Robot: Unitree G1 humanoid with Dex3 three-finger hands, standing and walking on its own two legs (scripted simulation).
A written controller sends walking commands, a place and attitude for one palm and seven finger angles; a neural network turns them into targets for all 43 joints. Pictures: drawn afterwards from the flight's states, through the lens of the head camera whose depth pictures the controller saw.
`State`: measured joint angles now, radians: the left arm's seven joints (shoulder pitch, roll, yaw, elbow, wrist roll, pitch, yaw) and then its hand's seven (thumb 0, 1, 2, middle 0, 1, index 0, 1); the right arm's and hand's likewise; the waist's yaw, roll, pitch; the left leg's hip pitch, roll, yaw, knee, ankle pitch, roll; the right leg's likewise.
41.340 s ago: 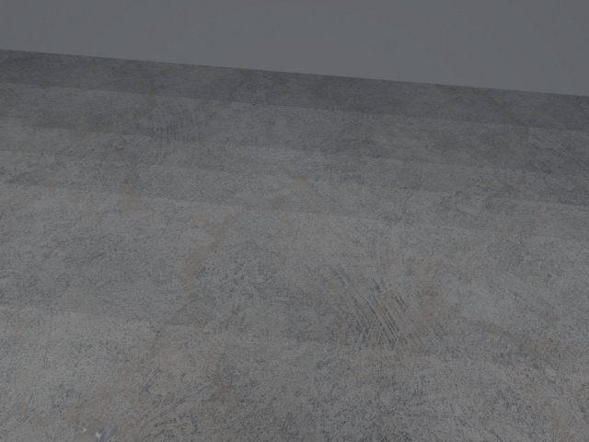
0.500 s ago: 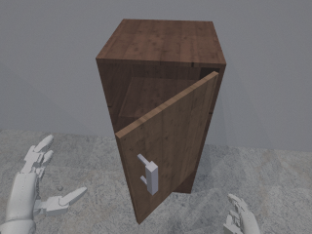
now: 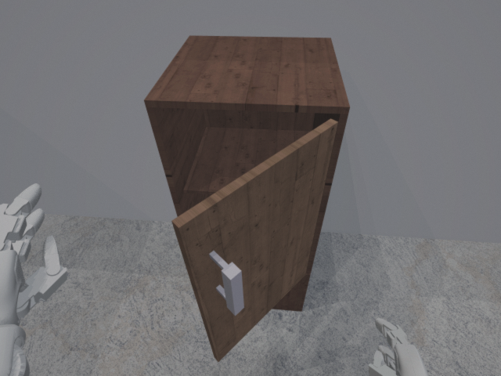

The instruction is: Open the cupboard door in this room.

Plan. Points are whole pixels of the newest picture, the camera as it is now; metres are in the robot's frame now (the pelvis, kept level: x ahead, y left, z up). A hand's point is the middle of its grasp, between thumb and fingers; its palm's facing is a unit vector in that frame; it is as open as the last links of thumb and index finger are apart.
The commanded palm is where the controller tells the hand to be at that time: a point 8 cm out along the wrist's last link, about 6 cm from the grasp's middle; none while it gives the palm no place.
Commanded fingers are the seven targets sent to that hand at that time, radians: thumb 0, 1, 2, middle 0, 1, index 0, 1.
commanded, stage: draw the hand back to the body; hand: left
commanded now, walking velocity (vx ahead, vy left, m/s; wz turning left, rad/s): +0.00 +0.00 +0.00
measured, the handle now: (225, 282) +0.28 +0.09 -0.02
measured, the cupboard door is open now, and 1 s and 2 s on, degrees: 49 49 49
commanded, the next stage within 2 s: step back with the hand held close in 0.18 s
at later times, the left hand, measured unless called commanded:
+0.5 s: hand (67, 273) +0.18 +0.25 +0.16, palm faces +0.41 -0.80 -0.45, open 7.4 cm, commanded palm +0.13 +0.29 +0.17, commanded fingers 0.00 0.90 0.90 -0.20 -0.30 -0.20 -0.30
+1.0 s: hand out of the picture +0.11 +0.29 +0.16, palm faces +0.43 -0.75 -0.51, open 7.4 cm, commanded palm +0.04 +0.32 +0.17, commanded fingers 0.00 0.90 0.90 -0.20 -0.30 -0.20 -0.30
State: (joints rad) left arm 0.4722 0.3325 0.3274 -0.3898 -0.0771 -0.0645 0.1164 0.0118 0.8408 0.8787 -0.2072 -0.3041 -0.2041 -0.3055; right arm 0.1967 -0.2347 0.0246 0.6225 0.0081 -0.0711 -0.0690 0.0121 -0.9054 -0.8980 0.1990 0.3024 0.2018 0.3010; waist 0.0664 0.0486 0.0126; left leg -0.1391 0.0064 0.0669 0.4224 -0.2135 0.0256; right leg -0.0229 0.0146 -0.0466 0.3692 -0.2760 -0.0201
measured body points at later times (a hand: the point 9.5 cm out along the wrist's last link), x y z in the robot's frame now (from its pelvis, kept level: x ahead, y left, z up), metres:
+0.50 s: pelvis -0.02 -0.01 +0.00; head -0.02 -0.03 +0.45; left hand +0.15 +0.29 +0.18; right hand +0.18 -0.25 -0.08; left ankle +0.01 +0.10 -0.74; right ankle -0.04 -0.10 -0.74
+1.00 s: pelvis -0.09 +0.02 -0.02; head -0.07 +0.03 +0.43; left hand +0.08 +0.33 +0.18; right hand +0.09 -0.21 -0.10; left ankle +0.01 +0.10 -0.74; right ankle -0.06 -0.10 -0.74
